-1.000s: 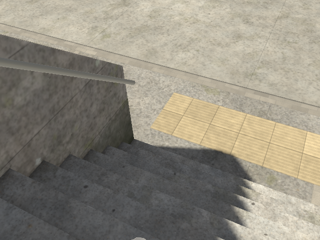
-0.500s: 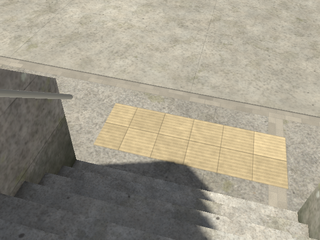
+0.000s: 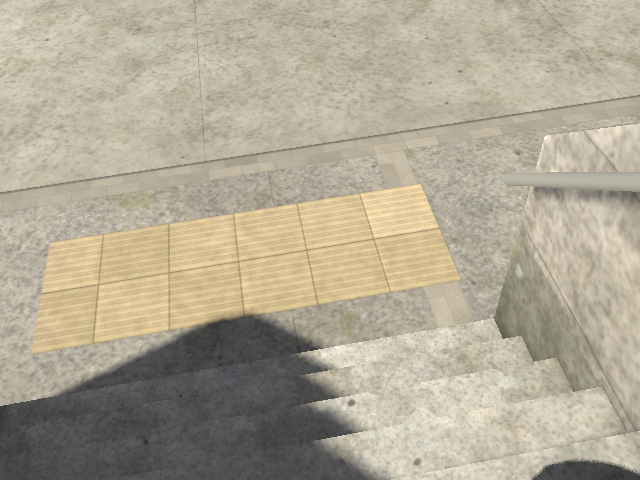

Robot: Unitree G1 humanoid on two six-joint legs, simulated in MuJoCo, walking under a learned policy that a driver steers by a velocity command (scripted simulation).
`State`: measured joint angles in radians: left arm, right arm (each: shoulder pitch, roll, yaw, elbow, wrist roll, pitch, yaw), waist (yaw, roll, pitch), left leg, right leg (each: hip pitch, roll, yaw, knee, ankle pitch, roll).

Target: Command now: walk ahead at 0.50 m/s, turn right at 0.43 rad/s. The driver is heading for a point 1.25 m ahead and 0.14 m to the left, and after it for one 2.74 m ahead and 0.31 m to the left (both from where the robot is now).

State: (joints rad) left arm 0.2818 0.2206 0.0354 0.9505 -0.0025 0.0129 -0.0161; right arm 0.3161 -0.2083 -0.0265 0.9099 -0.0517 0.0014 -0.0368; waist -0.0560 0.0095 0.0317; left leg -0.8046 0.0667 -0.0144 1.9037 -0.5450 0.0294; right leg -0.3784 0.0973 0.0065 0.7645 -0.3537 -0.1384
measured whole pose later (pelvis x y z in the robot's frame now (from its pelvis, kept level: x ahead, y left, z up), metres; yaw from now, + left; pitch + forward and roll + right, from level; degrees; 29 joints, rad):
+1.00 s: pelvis +0.49 -0.03 -0.39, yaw -3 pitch -1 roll +2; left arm 0.29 0.21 0.04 0.98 0.00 -0.05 -0.03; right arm 0.42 -0.21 -0.03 1.02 -0.03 -0.01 -0.04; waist -0.06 0.01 -0.02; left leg -0.61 -0.06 -0.06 1.91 -0.70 0.13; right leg -0.29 0.01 -0.05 0.63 -0.29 -0.08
